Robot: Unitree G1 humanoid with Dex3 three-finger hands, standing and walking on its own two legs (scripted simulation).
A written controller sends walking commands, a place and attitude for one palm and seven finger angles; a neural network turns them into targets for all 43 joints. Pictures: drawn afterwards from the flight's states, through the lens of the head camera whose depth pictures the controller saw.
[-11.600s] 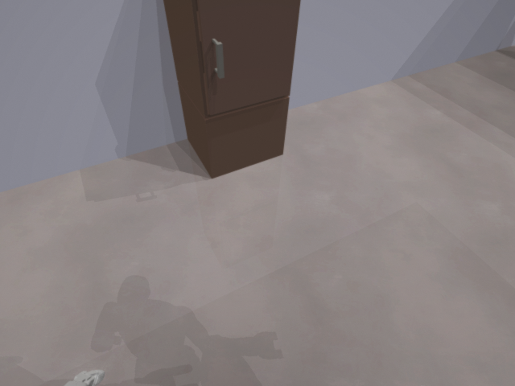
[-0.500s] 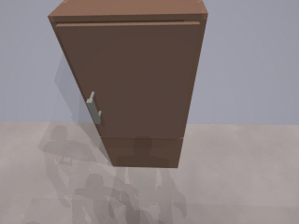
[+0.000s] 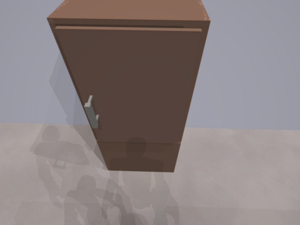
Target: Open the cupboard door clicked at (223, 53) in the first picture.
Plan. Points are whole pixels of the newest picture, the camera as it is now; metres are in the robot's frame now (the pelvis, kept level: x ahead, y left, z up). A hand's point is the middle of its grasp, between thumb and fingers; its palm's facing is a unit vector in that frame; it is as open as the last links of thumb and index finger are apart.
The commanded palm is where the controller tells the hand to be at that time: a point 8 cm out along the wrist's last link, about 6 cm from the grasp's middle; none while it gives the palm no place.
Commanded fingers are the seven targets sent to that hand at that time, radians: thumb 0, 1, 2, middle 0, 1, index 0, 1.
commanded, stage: look again from close up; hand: left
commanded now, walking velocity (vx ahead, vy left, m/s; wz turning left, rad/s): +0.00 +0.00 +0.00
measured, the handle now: (93, 112) +0.54 +0.27 -0.08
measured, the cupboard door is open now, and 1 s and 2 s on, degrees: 0 0 0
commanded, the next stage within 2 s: raise the hand with hooked fingers in 0.24 s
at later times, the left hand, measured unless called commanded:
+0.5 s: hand (74, 224) +0.14 +0.21 -0.06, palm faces +0.27 -0.94 -0.19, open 7.4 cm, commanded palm +0.10 +0.24 -0.07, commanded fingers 0.00 0.69 0.81 -0.22 -0.44 -0.22 -0.44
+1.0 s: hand (76, 222) +0.14 +0.20 -0.06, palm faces +0.00 -0.99 -0.10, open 10.0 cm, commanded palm +0.13 +0.26 -0.07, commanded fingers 0.00 0.11 0.56 -0.26 -0.81 -0.26 -0.81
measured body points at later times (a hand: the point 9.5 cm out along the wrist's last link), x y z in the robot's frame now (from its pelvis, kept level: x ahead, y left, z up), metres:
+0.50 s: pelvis -0.02 +0.01 -0.01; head -0.01 -0.01 +0.44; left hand +0.12 +0.26 -0.05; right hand +0.07 -0.24 -0.14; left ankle -0.02 +0.10 -0.74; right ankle -0.04 -0.07 -0.74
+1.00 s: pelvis -0.08 -0.01 -0.12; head -0.01 +0.01 +0.32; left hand +0.14 +0.25 -0.05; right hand +0.15 -0.20 -0.19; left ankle -0.02 +0.10 -0.74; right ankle -0.04 -0.07 -0.74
